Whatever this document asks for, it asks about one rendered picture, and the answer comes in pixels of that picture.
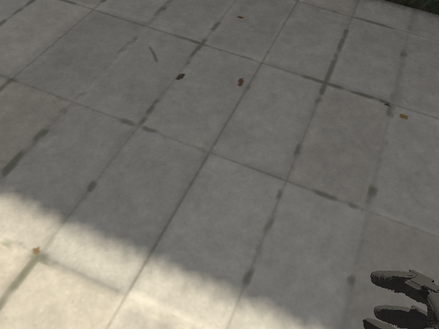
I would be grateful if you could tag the robot right hand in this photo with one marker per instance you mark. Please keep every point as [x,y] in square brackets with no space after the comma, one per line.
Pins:
[414,285]

